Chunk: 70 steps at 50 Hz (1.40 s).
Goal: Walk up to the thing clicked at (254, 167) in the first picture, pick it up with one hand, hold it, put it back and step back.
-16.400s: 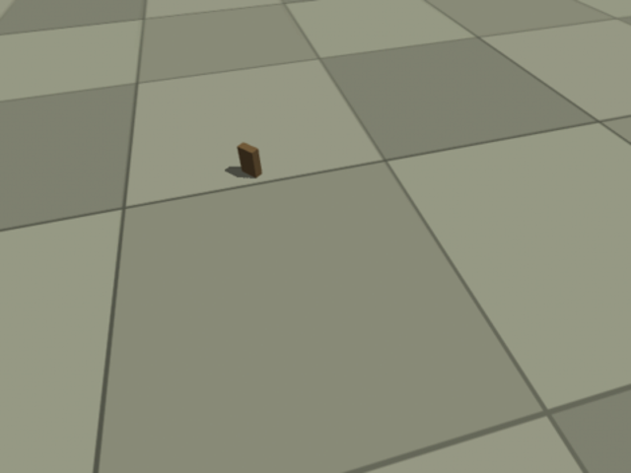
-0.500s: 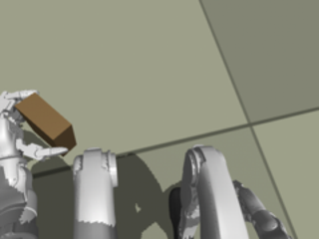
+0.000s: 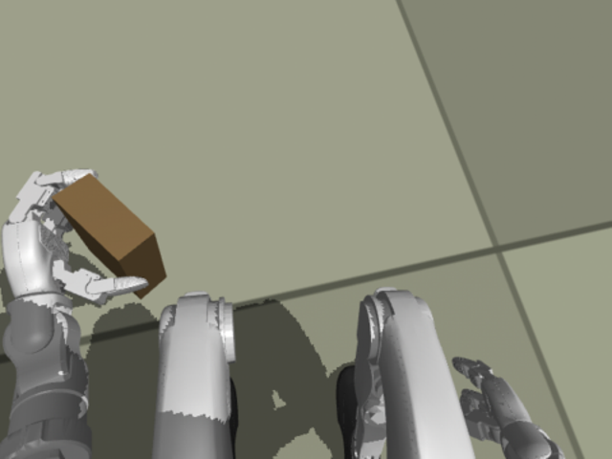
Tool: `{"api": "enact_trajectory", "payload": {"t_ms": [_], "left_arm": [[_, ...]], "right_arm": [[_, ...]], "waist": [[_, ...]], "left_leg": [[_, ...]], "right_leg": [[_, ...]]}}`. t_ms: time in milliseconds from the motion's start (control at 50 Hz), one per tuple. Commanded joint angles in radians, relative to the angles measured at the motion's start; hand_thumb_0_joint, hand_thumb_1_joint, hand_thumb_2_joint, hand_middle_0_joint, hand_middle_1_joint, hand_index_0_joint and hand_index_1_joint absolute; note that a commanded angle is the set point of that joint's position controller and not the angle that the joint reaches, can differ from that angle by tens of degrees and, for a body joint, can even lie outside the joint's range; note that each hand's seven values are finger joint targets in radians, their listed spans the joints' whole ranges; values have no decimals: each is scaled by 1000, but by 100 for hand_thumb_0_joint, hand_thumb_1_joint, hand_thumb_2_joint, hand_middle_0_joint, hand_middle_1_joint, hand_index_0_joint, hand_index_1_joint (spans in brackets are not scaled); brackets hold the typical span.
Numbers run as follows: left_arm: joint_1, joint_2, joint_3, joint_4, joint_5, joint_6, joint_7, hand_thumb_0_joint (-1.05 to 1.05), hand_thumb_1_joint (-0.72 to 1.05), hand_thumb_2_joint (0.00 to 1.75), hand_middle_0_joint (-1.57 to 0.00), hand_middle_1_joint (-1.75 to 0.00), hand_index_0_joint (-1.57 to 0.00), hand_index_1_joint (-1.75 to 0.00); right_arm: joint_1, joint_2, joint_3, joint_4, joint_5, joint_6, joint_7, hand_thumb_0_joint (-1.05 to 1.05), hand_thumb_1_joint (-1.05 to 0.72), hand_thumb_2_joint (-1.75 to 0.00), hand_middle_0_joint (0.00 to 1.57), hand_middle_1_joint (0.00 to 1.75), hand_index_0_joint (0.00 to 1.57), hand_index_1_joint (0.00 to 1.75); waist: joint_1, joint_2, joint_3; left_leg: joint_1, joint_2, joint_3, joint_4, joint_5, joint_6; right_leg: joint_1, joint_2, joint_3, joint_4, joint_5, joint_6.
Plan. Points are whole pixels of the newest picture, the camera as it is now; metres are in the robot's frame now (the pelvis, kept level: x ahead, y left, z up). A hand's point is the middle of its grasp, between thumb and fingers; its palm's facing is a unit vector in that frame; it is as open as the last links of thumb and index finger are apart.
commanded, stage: settle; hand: left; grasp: from the side
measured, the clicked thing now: (118, 243) +0.38 +0.25 -0.07
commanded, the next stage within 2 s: lift in 0.20 s
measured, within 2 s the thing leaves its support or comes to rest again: neither
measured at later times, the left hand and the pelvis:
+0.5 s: hand (82, 230) +0.38 +0.26 +0.00, palm faces +0.25 -0.97 -0.05, open 13.3 cm; pelvis +0.00 +0.00 +0.02, yaw +1 degrees
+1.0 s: hand (18, 181) +0.37 +0.25 +0.13, palm faces +0.22 -0.97 -0.05, open 13.3 cm; pelvis +0.01 +0.01 +0.12, yaw +3 degrees
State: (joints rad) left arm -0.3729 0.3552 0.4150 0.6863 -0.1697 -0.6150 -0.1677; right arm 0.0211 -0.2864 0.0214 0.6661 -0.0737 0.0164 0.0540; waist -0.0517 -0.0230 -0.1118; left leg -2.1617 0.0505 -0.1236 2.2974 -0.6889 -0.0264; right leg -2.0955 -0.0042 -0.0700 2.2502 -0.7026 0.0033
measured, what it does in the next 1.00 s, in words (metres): rises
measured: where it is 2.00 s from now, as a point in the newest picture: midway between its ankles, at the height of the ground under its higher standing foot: (290, 451)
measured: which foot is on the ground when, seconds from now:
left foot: down 0.00-1.00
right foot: down 0.00-1.00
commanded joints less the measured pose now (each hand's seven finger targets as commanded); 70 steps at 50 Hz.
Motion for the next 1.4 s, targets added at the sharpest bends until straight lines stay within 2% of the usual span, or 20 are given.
{"api": "enact_trajectory", "payload": {"t_ms": [0, 20, 40, 160, 320, 400, 440, 500, 600, 680, 800, 860, 900, 980, 1060, 1080, 1100, 1160, 1200, 1380], "left_arm": [[-278, 222, 45, -283, -21, -105, 2, 0, -9, 119, -115, -131, -116, -133], [-210, 190, 48, -192, -26, -96, 1, 0, -9, 121, -117, -132, -117, -134], [-273, 207, 54, -240, -30, -101, 0, 0, -10, 120, -116, -131, -117, -133], [-249, 186, 46, -148, -20, -90, -5, 0, -9, 122, -116, -133, -116, -135], [-299, 214, 60, -190, -18, -104, -11, 0, -13, 114, -115, -134, -118, -133], [-292, 218, 69, -245, -44, -104, -28, 0, -19, 111, -115, -131, -118, -130], [-215, 156, 34, -181, -58, -89, -44, 0, -18, 112, -115, -132, -118, -131], [-274, 208, 53, -281, -66, -89, -53, 0, -19, 111, -115, -131, -118, -130], [-199, 155, 23, -331, -93, -47, -51, 0, -17, 110, -112, -128, -115, -127], [-201, 196, 38, -452, -84, -23, -27, 0, -16, 109, -112, -128, -115, -127], [-82, 91, -21, -458, -96, 39, -1, 0, -10, 114, -113, -131, -117, -129], [-77, 99, -59, -559, -76, 68, 15, 0, -11, 112, -112, -129, -116, -128], [-92, 134, -48, -673, -71, 84, 34, 0, -12, 111, -112, -129, -116, -127], [30, 55, -91, -657, -82, 147, 72, 0, -13, 112, -111, -130, -115, -128], [14, 89, -85, -780, -65, 179, 117, 0, -15, 112, -111, -131, -116, -129], [69, 57, -121, -779, -56, 190, 125, 0, -13, 113, -113, -132, -117, -130], [63, 77, -107, -809, -53, 197, 135, 0, -12, 113, -113, -132, -117, -131], [141, -12, -170, -715, -47, 224, 154, 0, -12, 115, -114, -133, -118, -132], [89, 21, -127, -705, -41, 220, 169, 0, -13, 115, -114, -133, -118, -132], [56, 2, -189, -645, -9, 206, 159, 0, -18, 110, -113, -129, -116, -128]], "right_arm": [[86, -188, -75, -65, 0, -22, -12, 0, -90, -90, 20, 30, 20, 30], [83, -189, -77, -66, 2, -23, -13, 0, -91, -90, 20, 30, 20, 30], [86, -189, -76, -66, 3, -26, -13, 0, -90, -90, 20, 30, 20, 30], [94, -184, -78, -57, 7, -29, -15, 0, -90, -90, 20, 30, 20, 30], [107, -181, -78, -58, 10, -34, -17, 0, -93, -90, 20, 30, 20, 30], [115, -179, -81, -64, 15, -42, -19, 0, -93, -90, 20, 30, 20, 30], [109, -184, -84, -74, 23, -49, -20, 0, -93, -90, 20, 30, 20, 30], [113, -182, -86, -79, 29, -54, -28, 0, -93, -90, 20, 30, 20, 30], [105, -173, -91, -105, 47, -66, -39, 0, -92, -90, 20, 30, 20, 30], [123, -163, -95, -115, 56, -71, -47, 0, -92, -90, 20, 30, 20, 30], [120, -156, -97, -131, 77, -75, -58, 0, -91, -89, 20, 30, 20, 30], [122, -150, -104, -147, 85, -75, -65, 0, -91, -89, 20, 30, 20, 30], [132, -146, -107, -155, 89, -71, -69, 0, -91, -89, 20, 30, 20, 30], [134, -128, -103, -162, 101, -81, -80, 0, -90, -89, 20, 30, 20, 30], [144, -117, -98, -168, 107, -81, -90, 0, -90, -89, 20, 30, 20, 30], [157, -108, -95, -169, 108, -81, -92, 0, -91, -89, 20, 30, 20, 30], [164, -109, -94, -164, 107, -82, -95, 0, -90, -89, 20, 30, 20, 30], [168, -89, -84, -154, 106, -87, -100, 0, -90, -89, 20, 30, 20, 30], [173, -89, -87, -150, 104, -91, -105, 0, -90, -89, 20, 30, 20, 30], [187, -79, -77, -157, 94, -103, -100, 0, -91, -90, 20, 30, 20, 30]], "waist": [[9, 184, -630], [6, 158, -606], [2, 169, -619], [6, 131, -592], [16, 160, -636], [19, 151, -679], [9, 113, -647], [21, 151, -681], [18, 127, -641], [37, 142, -699], [28, 133, -638], [32, 138, -648], [40, 168, -690], [22, 92, -653], [36, 101, -650], [32, 105, -668], [37, 104, -665], [13, 81, -569], [11, 59, -529], [18, 115, -434]], "left_leg": [[471, -23, 60, -300, 99, 40], [468, -24, 62, -301, 91, 43], [467, -24, 58, -304, 87, 42], [452, -28, 71, -316, 80, 47], [505, -31, 69, -342, 99, 43], [516, -33, 76, -357, 101, 46], [505, -32, 73, -367, 99, 49], [536, -31, 82, -380, 102, 49], [544, -32, 78, -438, 34, 50], [597, -31, 78, -470, 90, 50], [703, -28, 50, -570, 115, 43], [768, -26, 56, -617, 118, 44], [838, -27, 49, -663, 120, 40], [878, -31, 51, -718, 154, 45], [969, -31, 59, -779, 219, 47], [1023, -32, 55, -808, 267, 46], [1056, -31, 57, -821, 299, 47], [1097, -31, 49, -885, 335, 45], [1093, -31, 55, -913, 323, 50], [1282, -30, 59, -1092, 328, 34]], "right_leg": [[302, 37, -27, -255, 140, -45], [305, 35, -25, -268, 133, -42], [299, 35, -29, -262, 132, -44], [319, 33, -20, -289, 121, -42], [326, 30, -20, -288, 135, -46], [382, 28, -9, -316, 134, -42], [376, 29, -11, -327, 133, -41], [405, 26, 6, -351, 134, -43], [422, 24, 23, -431, 60, -41], [497, 23, 32, -462, 114, -40], [505, 23, 10, -514, 153, -45], [563, 21, 21, -577, 156, -42], [612, 17, 23, -610, 160, -42], [721, 19, 27, -700, 195, -30], [833, 17, 37, -781, 259, -26], [876, 16, 31, -797, 302, -25], [896, 17, 32, -814, 331, -23], [929, 21, 25, -864, 360, -22], [982, 22, 30, -908, 364, -20], [1112, 15, 28, -1058, 363, -26]]}}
